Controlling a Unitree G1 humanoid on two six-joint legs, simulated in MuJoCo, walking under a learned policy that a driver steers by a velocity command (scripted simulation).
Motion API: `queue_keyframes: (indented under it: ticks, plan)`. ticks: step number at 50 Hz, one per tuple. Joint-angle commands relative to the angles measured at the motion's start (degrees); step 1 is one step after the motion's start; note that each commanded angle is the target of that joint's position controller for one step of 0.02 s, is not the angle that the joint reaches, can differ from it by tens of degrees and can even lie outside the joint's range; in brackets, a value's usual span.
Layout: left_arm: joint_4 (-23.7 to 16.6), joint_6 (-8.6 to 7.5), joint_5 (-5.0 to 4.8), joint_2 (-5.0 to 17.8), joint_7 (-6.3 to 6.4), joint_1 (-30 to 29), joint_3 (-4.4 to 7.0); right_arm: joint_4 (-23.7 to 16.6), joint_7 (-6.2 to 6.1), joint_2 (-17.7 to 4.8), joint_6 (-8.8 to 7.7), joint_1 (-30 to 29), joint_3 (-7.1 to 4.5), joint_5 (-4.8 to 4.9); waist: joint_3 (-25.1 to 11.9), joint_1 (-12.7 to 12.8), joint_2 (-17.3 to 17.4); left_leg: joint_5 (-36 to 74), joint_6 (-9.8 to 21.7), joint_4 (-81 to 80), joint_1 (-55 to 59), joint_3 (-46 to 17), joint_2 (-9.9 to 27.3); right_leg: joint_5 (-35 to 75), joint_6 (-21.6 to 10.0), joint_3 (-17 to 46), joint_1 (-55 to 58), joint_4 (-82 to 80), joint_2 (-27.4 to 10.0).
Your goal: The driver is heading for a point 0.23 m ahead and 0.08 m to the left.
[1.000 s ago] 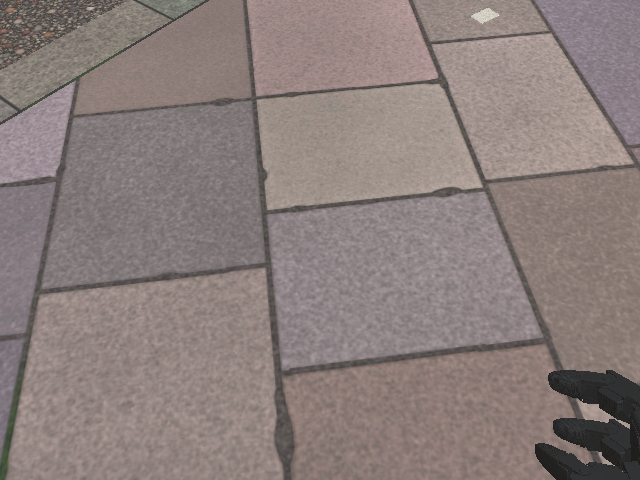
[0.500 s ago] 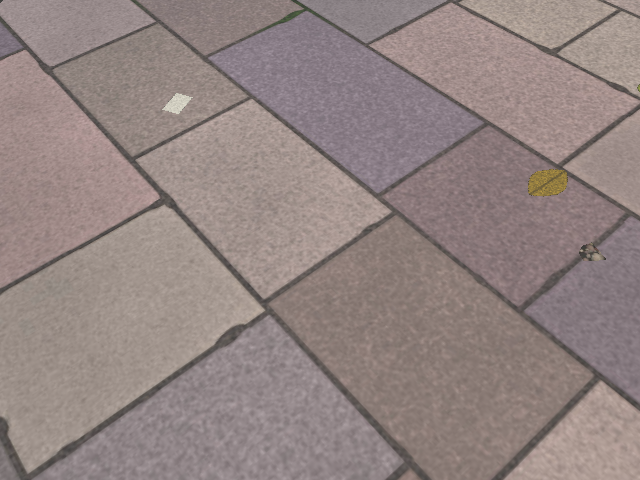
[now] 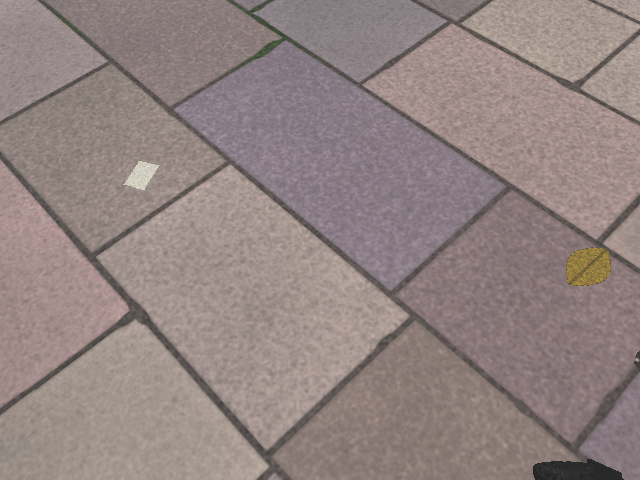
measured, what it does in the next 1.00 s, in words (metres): walks ahead: right foot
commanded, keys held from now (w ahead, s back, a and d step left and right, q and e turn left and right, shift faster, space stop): shift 1.00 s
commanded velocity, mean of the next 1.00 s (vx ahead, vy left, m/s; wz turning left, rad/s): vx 0.07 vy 0.00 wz -0.02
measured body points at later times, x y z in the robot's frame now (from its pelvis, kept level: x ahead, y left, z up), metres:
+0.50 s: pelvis +0.13 -0.03 +0.02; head +0.14 -0.05 +0.47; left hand +0.25 +0.21 -0.10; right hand +0.22 -0.29 -0.12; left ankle +0.15 +0.10 -0.71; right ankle +0.15 -0.15 -0.71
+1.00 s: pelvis +0.16 -0.04 +0.03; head +0.17 -0.05 +0.48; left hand +0.24 +0.22 -0.11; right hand +0.23 -0.30 -0.12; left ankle +0.15 +0.10 -0.71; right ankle +0.15 -0.15 -0.71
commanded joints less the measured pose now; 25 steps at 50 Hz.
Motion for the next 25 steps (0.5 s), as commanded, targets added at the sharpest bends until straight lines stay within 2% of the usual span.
queue_keyframes:
  ticks: [1, 3, 4, 6, 7, 9, 11, 12, 13, 14, 15, 17, 18, 20, 25]
  plan:
    - [-4.8, 0.87, 0.42, 5.4, 0.76, 2.5, 1.52, -0.1, -0.85, -4.9, 0.29, 5.6, -1.10, -0.74, -15.6, 0.3, 2.1, 30.9, 12.6, -10.3, 21.0, -19.2, 17.2, 2.1, 0.7, -0.6, -9.2, -5.4, -6.3]
    - [-4.0, 1.30, 0.69, 1.7, 1.52, 4.2, 0.51, 0.8, -0.47, -4.8, 0.14, 2.5, -1.09, -0.75, -13.8, 2.8, 3.2, 35.9, 12.2, -12.0, 12.7, -13.3, 15.4, 1.0, 1.2, -2.4, -3.4, -18.4, -7.4]
    - [-4.0, 1.27, 0.98, 0.8, 1.81, 3.7, 0.08, 1.3, -0.53, -5.7, 0.20, 1.7, -1.38, -0.75, -14.5, 3.0, 3.8, 39.4, 12.4, -12.3, 10.8, -11.3, 15.2, 2.7, 1.5, -3.5, -0.6, -24.2, -7.3]
    - [-3.3, 1.43, 1.24, 1.5, 1.76, 2.9, 0.06, 2.7, -0.94, -7.6, 0.97, 2.5, -2.11, -0.21, -17.9, 2.6, 4.8, 33.2, 11.8, -12.9, 10.7, -9.7, 15.1, 13.7, 1.3, -4.1, 4.8, -31.3, -7.2]
    - [-3.0, 1.82, 1.18, 2.6, 1.57, 2.2, 0.39, 3.1, -1.06, -7.9, 1.45, 2.3, -2.19, 0.10, -18.0, 2.5, 4.8, 23.8, 11.0, -13.7, 9.6, -9.4, 14.9, 18.0, 1.0, -4.3, 7.0, -33.9, -7.0]
    - [-2.9, 2.64, 1.61, 3.7, 1.21, -0.4, 0.93, 3.5, -1.18, -7.6, 2.44, 0.6, -1.92, 0.48, -14.9, 2.8, 5.1, -1.2, 8.5, -15.3, 4.5, -9.2, 13.4, 24.2, -0.5, -5.3, 11.1, -39.9, -6.1]
    - [-4.0, 3.04, 3.02, 4.2, 1.16, -3.7, 1.25, 4.2, -1.20, -5.6, 3.16, 0.8, -1.02, 0.36, -10.3, 2.4, 5.7, -22.9, 4.5, -15.6, 0.1, -9.9, 10.8, 21.8, -2.5, -5.0, 12.5, -44.5, -6.2]
    - [-5.0, 2.92, 3.40, 5.2, 1.37, -5.1, 1.30, 5.1, -1.18, -4.1, 3.41, 2.6, -0.36, -0.07, -8.0, 1.9, 3.4, -28.5, 1.8, -13.8, -0.5, -9.3, 9.0, 20.8, -4.0, -1.5, 11.7, -50.4, -9.0]
    - [-6.2, 2.79, 2.98, 9.6, 1.86, -8.4, 2.03, 5.5, -1.29, -4.6, 3.61, 6.9, -0.59, -0.22, -6.0, -2.2, -3.5, -27.8, -0.6, -10.2, 1.5, -6.0, 4.9, 15.2, -6.3, 2.8, 6.5, -54.1, -12.4]
    - [-5.2, 2.51, 2.79, 8.1, 1.81, -9.7, 1.93, 6.3, -1.93, -3.9, 4.12, 8.1, -0.49, -0.16, -6.4, -3.2, -8.7, -21.6, -2.0, -6.9, 9.9, -2.5, 3.1, 0.8, -6.8, 3.0, -2.4, -58.0, -11.6]
    - [-5.2, 2.00, 2.85, 5.5, 1.65, -11.1, 1.29, 6.7, -2.52, -4.3, 4.57, 7.6, -0.60, -0.29, -5.2, -3.1, -9.4, -17.5, -2.8, -4.7, 14.0, -1.7, 2.6, -4.4, -5.7, 2.7, -6.1, -60.2, -10.0]
    - [-4.5, 0.83, 2.77, 3.6, 1.23, -12.3, 0.62, 7.9, -3.33, -4.4, 5.26, 8.1, -0.70, -0.60, -5.1, -3.6, -8.8, -13.1, -3.1, -4.6, 16.8, -2.1, 3.4, -0.2, -4.0, 1.8, -6.8, -59.8, -9.0]
    - [-4.0, 0.34, 2.52, 3.5, 1.18, -11.9, 0.59, 8.4, -3.41, -4.8, 5.33, 8.4, -0.76, -0.73, -5.3, -3.4, -7.2, -12.2, -2.9, -5.6, 16.8, -2.7, 4.2, 3.6, -3.6, 1.0, -5.5, -58.4, -8.5]
    - [-2.7, -0.14, 1.94, 4.2, 1.27, -9.8, 0.73, 9.2, -3.32, -5.3, 4.98, 7.6, -0.83, -0.25, -6.2, -2.2, -3.3, -11.8, -2.4, -6.3, 15.0, -3.2, 4.7, 12.2, -3.3, -0.4, -1.1, -55.5, -7.6]
    - [-0.1, -0.50, 1.29, 4.2, 1.35, -8.5, 0.87, 11.1, -3.27, -5.4, 4.51, 6.0, -0.81, 0.33, -9.9, -1.0, -0.6, -5.1, -3.0, -5.6, 16.3, -3.4, 5.1, 28.5, -4.7, -1.8, 5.3, -51.2, -7.1]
